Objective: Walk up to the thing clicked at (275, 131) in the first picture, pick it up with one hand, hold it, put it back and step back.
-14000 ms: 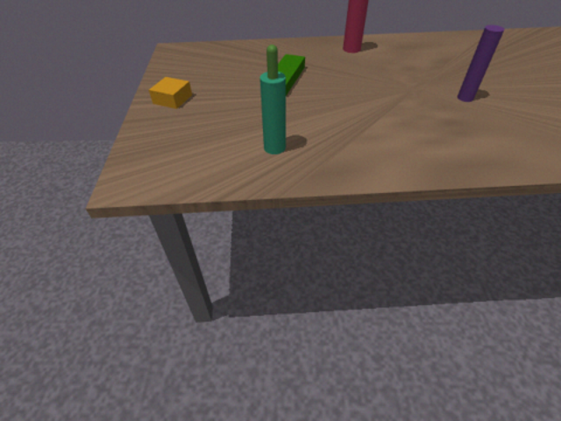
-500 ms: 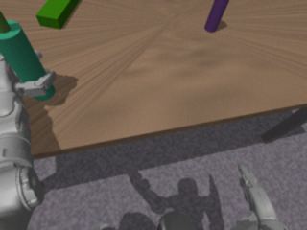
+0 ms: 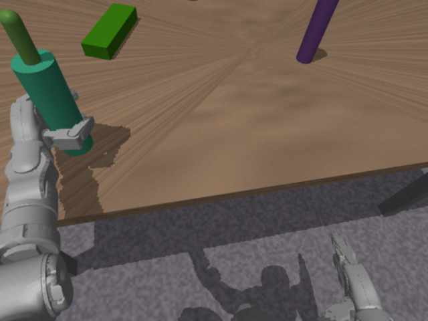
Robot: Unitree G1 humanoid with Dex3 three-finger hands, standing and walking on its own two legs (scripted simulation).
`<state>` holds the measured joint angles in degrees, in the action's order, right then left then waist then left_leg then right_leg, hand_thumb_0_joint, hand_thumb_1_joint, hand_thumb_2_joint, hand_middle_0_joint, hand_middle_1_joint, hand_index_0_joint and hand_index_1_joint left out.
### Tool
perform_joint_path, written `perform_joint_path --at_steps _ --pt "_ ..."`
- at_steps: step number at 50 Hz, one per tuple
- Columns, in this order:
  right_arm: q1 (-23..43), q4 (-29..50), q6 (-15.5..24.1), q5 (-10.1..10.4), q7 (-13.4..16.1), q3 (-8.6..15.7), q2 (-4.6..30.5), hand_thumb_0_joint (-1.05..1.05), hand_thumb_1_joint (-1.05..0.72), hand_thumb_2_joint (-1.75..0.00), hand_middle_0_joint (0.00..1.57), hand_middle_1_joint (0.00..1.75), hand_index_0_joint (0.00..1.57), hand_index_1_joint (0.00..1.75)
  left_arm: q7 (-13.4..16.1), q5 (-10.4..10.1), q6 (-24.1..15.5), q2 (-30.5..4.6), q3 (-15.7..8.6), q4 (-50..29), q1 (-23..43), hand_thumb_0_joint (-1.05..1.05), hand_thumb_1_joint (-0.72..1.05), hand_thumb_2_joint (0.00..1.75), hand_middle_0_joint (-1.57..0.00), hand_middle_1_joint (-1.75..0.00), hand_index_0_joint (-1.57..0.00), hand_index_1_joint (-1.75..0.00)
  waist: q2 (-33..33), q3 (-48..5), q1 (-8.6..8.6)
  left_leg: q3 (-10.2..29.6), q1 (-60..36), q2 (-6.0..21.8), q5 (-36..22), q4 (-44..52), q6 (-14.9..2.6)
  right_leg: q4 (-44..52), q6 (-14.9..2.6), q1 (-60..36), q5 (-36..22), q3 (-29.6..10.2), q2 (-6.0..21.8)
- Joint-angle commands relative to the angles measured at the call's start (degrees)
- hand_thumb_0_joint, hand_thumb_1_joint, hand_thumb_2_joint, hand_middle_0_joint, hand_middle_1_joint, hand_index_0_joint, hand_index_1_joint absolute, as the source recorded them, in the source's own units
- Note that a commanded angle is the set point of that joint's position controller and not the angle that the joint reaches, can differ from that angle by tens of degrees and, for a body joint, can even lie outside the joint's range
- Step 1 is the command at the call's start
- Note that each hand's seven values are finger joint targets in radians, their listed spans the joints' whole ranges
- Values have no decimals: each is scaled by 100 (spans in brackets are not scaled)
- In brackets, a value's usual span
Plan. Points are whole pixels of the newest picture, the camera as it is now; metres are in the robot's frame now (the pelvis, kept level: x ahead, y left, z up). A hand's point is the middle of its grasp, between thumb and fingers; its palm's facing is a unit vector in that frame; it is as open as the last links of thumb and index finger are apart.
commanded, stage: settle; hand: left
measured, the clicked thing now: (51, 94) +0.49 +0.20 +0.15
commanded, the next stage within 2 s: lift in 0.34 s
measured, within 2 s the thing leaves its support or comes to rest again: neither
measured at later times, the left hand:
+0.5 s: hand (70, 113) +0.48 +0.19 +0.12, palm faces +0.17 -0.99 -0.03, open 8.1 cm
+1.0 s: hand (50, 104) +0.43 +0.18 +0.18, palm faces +0.18 -0.98 -0.06, open 8.0 cm
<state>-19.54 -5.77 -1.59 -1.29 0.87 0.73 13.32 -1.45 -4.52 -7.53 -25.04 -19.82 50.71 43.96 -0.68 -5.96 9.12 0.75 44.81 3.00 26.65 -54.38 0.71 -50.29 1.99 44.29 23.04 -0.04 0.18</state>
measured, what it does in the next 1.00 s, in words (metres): stands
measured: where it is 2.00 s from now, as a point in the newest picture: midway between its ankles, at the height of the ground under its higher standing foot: outside the picture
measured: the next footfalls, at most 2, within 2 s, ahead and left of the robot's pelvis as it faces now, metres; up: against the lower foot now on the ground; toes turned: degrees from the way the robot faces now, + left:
none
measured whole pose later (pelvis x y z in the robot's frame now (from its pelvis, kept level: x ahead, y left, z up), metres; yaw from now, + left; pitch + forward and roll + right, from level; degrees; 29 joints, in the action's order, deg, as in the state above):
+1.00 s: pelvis +0.00 +0.00 +0.02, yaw +1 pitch +8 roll -1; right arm -21.6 -15.6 3.7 1.2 3.7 2.7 12.5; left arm 0.9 -7.6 3.9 -18.3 -14.5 32.9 35.5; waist -3.4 -6.8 3.3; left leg 0.0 31.0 2.2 23.5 -46.1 0.7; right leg -43.4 2.1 31.1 20.7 -0.5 1.0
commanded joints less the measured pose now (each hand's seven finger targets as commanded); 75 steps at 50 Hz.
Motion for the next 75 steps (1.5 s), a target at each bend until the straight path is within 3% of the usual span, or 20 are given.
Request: perform_joint_path --at_steps 1,12,15,23,28,33,42,44,46,50,52,54,57,59,61,63,65,66,71,75 --pt "89 905 349 15 124 505 871 0 55 -5 5 5 5 5 45 -231 -705 -1750 -327 -1960 3899 0 13 144 -138 -154 -138 -156 -922 -3450 16 31 -2164 -97 -3158 538 -48 294 -274 -1605 -2804 96 -91" --pt "128 658 431 47 174 386 700 0 56 -5 5 5 5 5 -32 -195 -712 -1730 -264 -1378 4344 0 21 146 -138 -154 -139 -156 -704 -3036 -59 -68 -1912 -184 -2207 802 -105 633 -225 -1560 -2130 89 -69" --pt "156 756 477 62 194 557 868 0 56 -5 5 5 5 5 -47 -184 -710 -1814 -273 -1430 4390 0 18 145 -139 -155 -141 -157 -827 -3236 -31 -83 -2069 -190 -2248 815 -92 629 -233 -1645 -2176 76 -60" --pt "216 641 596 33 167 412 699 0 55 -5 5 5 5 5 18 -206 -750 -1738 -212 -2216 4627 0 26 141 -136 -153 -139 -153 -1238 -3589 -119 37 -2647 -80 -3038 775 27 573 -300 -1472 -2359 161 -104" --pt "124 869 644 80 264 624 938 0 54 -5 5 5 5 5 54 -288 -613 -1767 -255 -2310 4209 0 25 141 -136 -154 -139 -154 -732 -3580 -125 -71 -2313 -166 -2651 890 -59 680 -229 -2075 -2608 71 -61" --pt "-121 635 686 118 242 440 628 0 54 -5 5 5 5 5 96 -336 -494 -1637 -208 -3025 4117 0 27 142 -136 -153 -138 -153 -1090 -3579 -230 -66 -2734 -157 -3174 889 -16 694 -241 -1982 -2790 112 -63" --pt "-3 59 768 184 290 500 603 0 56 -5 5 5 5 5 254 -380 66 -1020 100 -3132 3295 0 24 142 -135 -153 -138 -153 -886 -2759 -463 -112 -2622 -169 -2693 1246 6 949 -259 -2128 -2332 174 -69" --pt "90 89 818 205 323 768 886 0 56 -5 5 5 5 5 255 -433 199 -1089 36 -3498 3098 0 27 141 -135 -152 -138 -152 -760 -2915 -493 -97 -2880 -150 -2866 1245 14 971 -253 -2192 -2421 211 -84" --pt "-79 77 897 226 312 590 632 0 55 -5 5 5 5 5 221 -472 288 -829 276 -4359 3254 0 26 142 -137 -153 -139 -153 -795 -3197 -466 -84 -3160 -129 -3312 1181 19 920 -230 -2351 -2766 261 -92" --pt "239 -141 916 263 366 472 591 0 56 -5 5 5 5 5 211 -531 671 -817 112 -4200 2539 0 22 141 -137 -154 -139 -154 -152 -2478 -671 -115 -2568 -188 -2765 1429 -57 1058 -190 -2744 -2616 225 -47" --pt "397 -128 1005 273 404 574 655 0 56 -5 5 5 5 5 244 -587 796 -751 200 -4964 2935 0 25 141 -135 -152 -137 -152 -292 -2453 -638 -134 -2837 -211 -2481 1533 -63 1179 -169 -2608 -2276 234 -41" --pt "320 -301 1041 290 394 344 439 0 57 -4 5 5 5 5 310 -555 1047 -753 162 -4904 2479 0 25 143 -136 -154 -139 -154 -530 -2097 -739 -181 -2823 -238 -2436 1611 -42 1266 -178 -2537 -2170 235 -31" --pt "254 -542 1123 288 390 262 348 0 57 -5 5 5 5 5 345 -527 1293 -573 305 -5470 2281 0 30 142 -135 -152 -137 -152 -585 -1954 -771 -137 -2995 -229 -2564 1693 -16 1269 -199 -2540 -2141 301 -45" --pt "301 -571 1213 295 434 530 612 0 56 -5 5 5 5 5 315 -614 1457 -566 292 -5920 2364 0 30 142 -133 -151 -136 -152 -519 -2086 -699 -109 -3206 -227 -2471 1730 -27 1319 -189 -2569 -2077 323 -47" --pt "218 -727 1269 302 417 303 410 0 56 -5 5 5 5 5 258 -662 1660 -667 97 -5724 1859 0 27 140 -133 -150 -135 -150 -374 -1911 -767 -134 -3055 -263 -2325 1756 -66 1415 -158 -2710 -2001 318 -22" --pt "345 -845 1374 300 457 451 500 0 56 -5 5 5 5 5 237 -688 1821 -630 166 -6309 2104 0 26 139 -133 -150 -135 -150 -311 -2012 -724 -168 -3114 -303 -2148 1778 -110 1496 -122 -2755 -1962 278 13" --pt "391 -919 1448 292 460 256 315 0 56 -5 5 5 5 5 245 -715 1999 -542 187 -6516 1937 0 26 137 -130 -147 -132 -148 -386 -1954 -765 -163 -3164 -310 -2124 1823 -108 1539 -118 -2763 -1913 284 31" --pt "506 -1029 1474 297 489 419 530 0 56 -5 5 5 5 5 280 -752 2119 -676 -47 -6195 1598 0 26 138 -129 -147 -131 -147 -297 -1793 -797 -151 -3140 -308 -2076 1867 -104 1564 -122 -2769 -1850 282 36" --pt "825 -1280 1662 298 528 319 384 0 56 -5 5 5 5 5 223 -750 2354 -525 225 -6974 1907 0 30 140 -131 -148 -133 -149 -434 -1673 -792 -138 -3256 -343 -1945 1964 -106 1654 -134 -2710 -1713 280 55" --pt "978 -1584 1833 286 582 420 507 0 55 -5 5 5 5 5 186 -860 2556 -606 -28 -6692 1451 0 28 137 -130 -147 -132 -147 -226 -1508 -869 -133 -3142 -355 -1693 2045 -134 1755 -120 -2773 -1476 282 64"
